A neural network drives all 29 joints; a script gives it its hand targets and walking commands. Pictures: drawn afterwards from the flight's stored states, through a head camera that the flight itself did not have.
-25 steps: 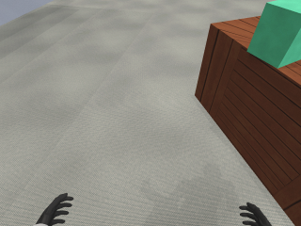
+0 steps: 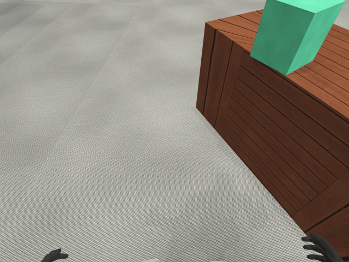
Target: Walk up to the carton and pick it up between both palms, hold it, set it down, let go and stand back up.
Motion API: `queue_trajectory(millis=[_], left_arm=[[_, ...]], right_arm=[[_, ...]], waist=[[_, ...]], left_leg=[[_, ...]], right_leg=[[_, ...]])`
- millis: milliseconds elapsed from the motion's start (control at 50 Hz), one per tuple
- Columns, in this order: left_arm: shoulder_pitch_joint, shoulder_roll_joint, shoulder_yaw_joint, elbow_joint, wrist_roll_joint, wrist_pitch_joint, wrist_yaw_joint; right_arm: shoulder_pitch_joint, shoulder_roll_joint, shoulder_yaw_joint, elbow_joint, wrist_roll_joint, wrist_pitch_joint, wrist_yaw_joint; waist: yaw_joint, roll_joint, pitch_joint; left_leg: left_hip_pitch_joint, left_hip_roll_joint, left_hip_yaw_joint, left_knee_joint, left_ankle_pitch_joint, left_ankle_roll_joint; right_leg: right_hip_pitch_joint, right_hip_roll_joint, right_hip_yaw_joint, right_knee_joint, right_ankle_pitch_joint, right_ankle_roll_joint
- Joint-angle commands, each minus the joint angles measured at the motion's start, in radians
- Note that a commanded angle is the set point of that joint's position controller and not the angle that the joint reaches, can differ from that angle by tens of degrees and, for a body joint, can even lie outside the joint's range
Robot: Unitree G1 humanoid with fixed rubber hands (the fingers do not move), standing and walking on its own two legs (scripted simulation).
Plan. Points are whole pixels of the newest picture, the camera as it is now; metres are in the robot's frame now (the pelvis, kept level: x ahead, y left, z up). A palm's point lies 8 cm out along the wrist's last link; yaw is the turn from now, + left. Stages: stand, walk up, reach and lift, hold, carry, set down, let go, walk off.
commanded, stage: walk up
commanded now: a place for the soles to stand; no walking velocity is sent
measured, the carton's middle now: (292, 31) +0.99 -0.47 +0.07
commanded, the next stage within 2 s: none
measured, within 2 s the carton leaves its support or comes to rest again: neither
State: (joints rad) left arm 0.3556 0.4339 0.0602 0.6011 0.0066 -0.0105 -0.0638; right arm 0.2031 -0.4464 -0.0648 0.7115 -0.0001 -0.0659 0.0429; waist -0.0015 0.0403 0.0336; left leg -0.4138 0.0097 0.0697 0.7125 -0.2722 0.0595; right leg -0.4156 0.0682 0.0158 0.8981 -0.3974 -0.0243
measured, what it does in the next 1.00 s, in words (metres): walks ahead, turning right: right foot, then left foot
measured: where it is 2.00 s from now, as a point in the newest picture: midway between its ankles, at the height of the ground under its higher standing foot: (185, 192)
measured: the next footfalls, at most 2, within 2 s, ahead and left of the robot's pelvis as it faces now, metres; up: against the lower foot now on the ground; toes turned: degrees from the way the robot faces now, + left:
right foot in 0.38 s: +0.25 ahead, -0.20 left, +0.00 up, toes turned -8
left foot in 0.64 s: +0.32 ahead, +0.01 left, +0.00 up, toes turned -6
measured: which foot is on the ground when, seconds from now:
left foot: down 0.00-0.38, up 0.40-0.62, down 0.64-1.00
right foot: up 0.00-0.36, down 0.38-0.66, up 0.68-1.00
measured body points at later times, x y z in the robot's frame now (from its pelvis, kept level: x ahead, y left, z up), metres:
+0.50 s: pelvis +0.15 -0.05 -0.01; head +0.17 -0.08 +0.44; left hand +0.30 +0.25 -0.07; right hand +0.25 -0.39 -0.11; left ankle +0.13 +0.04 -0.67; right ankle +0.21 -0.19 -0.72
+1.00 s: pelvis +0.33 -0.05 +0.01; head +0.34 -0.05 +0.46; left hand +0.52 +0.24 -0.07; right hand +0.35 -0.39 -0.07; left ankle +0.28 +0.01 -0.72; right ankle +0.35 -0.22 -0.68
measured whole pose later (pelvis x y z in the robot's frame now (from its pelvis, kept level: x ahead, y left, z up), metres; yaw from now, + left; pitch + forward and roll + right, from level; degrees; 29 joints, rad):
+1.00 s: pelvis +0.33 -0.05 +0.01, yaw -18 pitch -3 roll -2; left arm 0.35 0.44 0.06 0.61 0.01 -0.02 0.01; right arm 0.23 -0.43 -0.08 0.71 0.00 -0.04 0.06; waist 0.00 0.05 0.07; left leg -0.11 0.03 0.22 0.59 -0.44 0.08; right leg -0.48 0.00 0.05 0.86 -0.23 0.00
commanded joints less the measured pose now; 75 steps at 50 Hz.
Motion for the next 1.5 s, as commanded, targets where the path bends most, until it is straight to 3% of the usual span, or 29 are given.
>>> queue_trajectory(millis=[0,60,240,320,360,380,400,440,500,580,620,640,660,680,780,940,1020,1060,1080,1100,1120,1160,1200,1300,1320,1340,1360,1380,1480], left_arm=[[0.015,0.238,0.063,0.045,0.01,-0.015,0.006],[0.046,0.228,0.078,0.054,0.004,0.002,-0.014],[-0.121,0.187,0.051,-0.032,0.001,-0.034,-0.021],[0.049,0.19,0.07,0.006,0.005,-0.06,-0.002],[0.271,0.279,0.118,0.058,0.012,-0.069,0.032],[0.246,0.389,0.134,0.031,0.015,-0.073,0.049],[0.19,0.396,0.134,-0.001,-0.004,-0.067,0.052],[0.133,0.343,0.113,-0.014,-0.003,-0.067,0.069],[0.113,0.31,0.1,-0.011,0.004,-0.075,0.077],[0.04,0.322,0.103,-0.032,0.015,-0.071,0.086],[-0.089,0.277,0.076,-0.062,0.005,-0.066,0.088],[-0.111,0.135,0.038,-0.07,0.003,-0.062,0.093],[-0.039,0.124,0.028,-0.033,0.016,-0.054,0.099],[0.006,0.208,0.04,0.014,0.025,-0.052,0.1],[0.07,0.221,0.079,0.092,-0.016,-0.02,0.065],[-0.066,0.148,0.035,0.006,-0.022,-0.038,0.063],[0.067,0.159,0.053,0.028,-0.02,-0.054,0.069],[0.375,0.212,0.09,0.109,-0.008,-0.064,0.099],[0.406,0.305,0.114,0.103,0.007,-0.065,0.123],[0.351,0.393,0.127,0.06,-0.009,-0.063,0.135],[0.206,0.391,0.129,0.008,-0.009,-0.066,0.156],[0.163,0.348,0.102,0.014,0.002,-0.082,0.17],[0.113,0.317,0.091,0.014,0.012,-0.094,0.172],[-0.017,0.357,0.096,0.002,0.024,-0.098,0.18],[-0.099,0.31,0.072,-0.018,0.026,-0.098,0.186],[-0.096,0.179,0.033,-0.02,0.02,-0.094,0.198],[-0.006,0.127,0.014,0.009,0.021,-0.082,0.209],[0.034,0.21,0.035,0.062,0.023,-0.074,0.208],[0.068,0.274,0.076,0.167,-0.011,-0.038,0.152]], right_arm=[[-0.125,-0.271,-0.1,-0.078,-0.03,-0.045,-0.031],[-0.132,-0.227,-0.085,-0.09,-0.035,-0.049,-0.018],[-0.03,-0.261,-0.099,-0.101,-0.02,-0.022,0.017],[-0.095,-0.245,-0.089,-0.126,-0.012,-0.006,0.021],[-0.076,-0.174,-0.06,-0.136,-0.01,0.007,0.014],[-0.045,-0.124,-0.044,-0.163,0.007,0.016,0.019],[-0.041,-0.186,-0.052,-0.154,0.004,0.021,0.018],[-0.143,-0.217,-0.061,-0.145,-0.01,0.01,0.021],[-0.098,-0.2,-0.07,-0.099,-0.025,0.012,0.029],[-0.045,-0.218,-0.094,-0.084,-0.044,0.016,0.035],[0.121,-0.24,-0.117,-0.032,-0.051,0.005,0.025],[0.25,-0.322,-0.147,-0.001,-0.065,-0.003,0.007],[0.133,-0.348,-0.144,-0.041,-0.059,-0.005,-0.006],[0.027,-0.329,-0.136,-0.07,-0.038,-0.008,-0.007],[-0.026,-0.203,-0.096,-0.087,-0.047,-0.013,-0.005],[0.039,-0.188,-0.097,-0.111,-0.035,0.021,0.004],[-0.052,-0.2,-0.098,-0.15,-0.038,0.041,0.009],[-0.098,-0.187,-0.091,-0.169,-0.036,0.054,0.003],[-0.063,-0.128,-0.069,-0.176,-0.029,0.062,0.002],[-0.042,-0.14,-0.066,-0.2,-0.003,0.072,0.013],[-0.098,-0.201,-0.074,-0.196,-0.013,0.074,0.009],[-0.213,-0.218,-0.082,-0.189,-0.023,0.066,0.017],[-0.145,-0.203,-0.086,-0.141,-0.04,0.071,0.034],[0.017,-0.225,-0.129,-0.076,-0.064,0.08,0.05],[0.168,-0.247,-0.149,-0.028,-0.071,0.078,0.045],[0.29,-0.323,-0.176,-0.002,-0.087,0.077,0.028],[0.136,-0.334,-0.168,-0.052,-0.062,0.063,0.017],[-0.014,-0.314,-0.16,-0.087,-0.045,0.064,0.017],[-0.002,-0.205,-0.126,-0.119,-0.058,0.043,0.013]], waist=[[0.004,0.011,0.024],[0.01,0.08,0.082],[-0.081,0.073,0.071],[0.021,0.048,-0.053],[0.132,-0.194,-0.145],[0.097,-0.436,-0.102],[0.064,-0.322,-0.081],[0.061,-0.173,0.038],[0.011,-0.171,-0.094],[-0.042,-0.17,-0.1],[-0.169,-0.072,-0.139],[-0.252,0.251,-0.153],[-0.173,0.219,-0.086],[-0.097,0.036,-0.017],[-0.04,0.051,0.083],[-0.105,0.075,0.077],[-0.021,0.069,-0.019],[0.147,-0.082,-0.178],[0.157,-0.307,-0.182],[0.111,-0.451,-0.192],[0.066,-0.255,-0.082],[0.054,-0.105,0.034],[-0.012,-0.122,-0.035],[-0.131,-0.142,-0.072],[-0.233,-0.05,-0.107],[-0.316,0.314,-0.095],[-0.201,0.337,0.005],[-0.101,0.152,0.057],[-0.064,0.03,0.111]], left_leg=[[0.303,0.374,-0.442,-0.615,-0.6,-0.027],[0.214,0.282,-0.207,-0.595,-0.421,0.003],[0.383,0.324,-0.022,-0.408,-0.078,0.158],[0.243,0.292,0.094,-0.138,0.151,0.115],[0.044,0.132,0.119,0.363,0.13,0.038],[-0.271,-0.046,0.061,0.539,-0.291,-0.032],[-0.334,-0.025,-0.114,0.583,-0.414,-0.027],[-0.34,0.022,-0.153,0.494,-0.378,-0.026],[-0.215,0.018,-0.142,0.307,-0.363,-0.034],[-0.023,0.063,-0.195,0.093,-0.258,-0.001],[0.458,0.063,-0.205,-0.136,-0.108,0.008],[0.706,0.208,-0.427,-0.428,-0.497,0.007],[0.607,0.475,-0.714,-0.58,-0.71,0.001],[0.438,0.501,-0.707,-0.609,-0.737,-0.021],[0.266,0.252,-0.15,-0.516,-0.224,-0.11],[0.495,0.264,0.045,-0.311,0.366,0.025],[0.324,0.255,0.147,-0.058,0.522,0.048],[0.113,0.162,0.143,0.421,0.45,0.029],[-0.151,0.043,0.056,0.644,-0.043,-0.013],[-0.422,-0.088,-0.088,0.811,-0.375,-0.066],[-0.418,0.025,-0.256,0.794,-0.375,-0.049],[-0.403,0.061,-0.259,0.676,-0.348,-0.047],[-0.266,0.08,-0.246,0.465,-0.382,-0.045],[0.11,0.091,-0.224,0.167,-0.185,-0.035],[0.441,0.059,-0.211,0.072,-0.145,-0.043],[0.615,0.181,-0.419,-0.243,-0.489,-0.066],[0.388,0.404,-0.731,-0.561,-0.785,-0.092],[0.213,0.406,-0.772,-0.625,-0.858,-0.128],[0.148,0.24,-0.314,-0.496,-0.424,-0.173]], right_leg=[[-0.41,-0.105,0.093,0.232,0.089,0.036],[-0.295,-0.137,0.026,0.221,0.182,0.058],[-0.242,-0.185,-0.069,-0.188,0.183,0.02],[0.119,-0.122,-0.128,-0.299,0.243,-0.018],[0.376,-0.069,0.115,-0.379,0.048,-0.085],[0.413,-0.313,0.758,-0.583,-0.127,-0.223],[0.358,-0.381,0.973,-0.663,-0.347,-0.302],[0.268,-0.335,0.828,-0.63,-0.284,-0.298],[0.263,-0.243,0.638,-0.552,-0.119,-0.23],[0.048,-0.286,0.635,-0.519,-0.212,-0.229],[-0.332,-0.178,0.412,-0.314,-0.183,-0.13],[-0.616,0.044,0.12,0.024,-0.192,-0.013],[-0.693,0.033,0.066,0.294,-0.142,0.016],[-0.588,-0.045,0.106,0.362,-0.048,0.016],[-0.306,-0.114,0.022,0.273,0.172,0.048],[-0.337,-0.116,-0.122,-0.09,0.189,0.017],[0.04,-0.037,-0.221,-0.223,0.22,-0.018],[0.426,-0.008,-0.061,-0.284,0.215,-0.075],[0.528,-0.15,0.353,-0.347,0.069,-0.164],[0.536,-0.387,1.032,-0.555,-0.116,-0.344],[0.403,-0.426,1.108,-0.598,-0.269,-0.358],[0.272,-0.363,0.899,-0.527,-0.092,-0.32],[0.162,-0.282,0.693,-0.421,0.06,-0.247],[-0.261,-0.271,0.605,-0.334,-0.213,-0.216],[-0.507,-0.183,0.449,-0.179,-0.217,-0.146],[-0.729,0.041,0.189,0.185,-0.194,-0.042],[-0.707,0.042,0.068,0.471,-0.177,0.007],[-0.573,-0.022,0.123,0.545,-0.077,0.002],[-0.342,-0.086,0.092,0.404,0.11,0.042]])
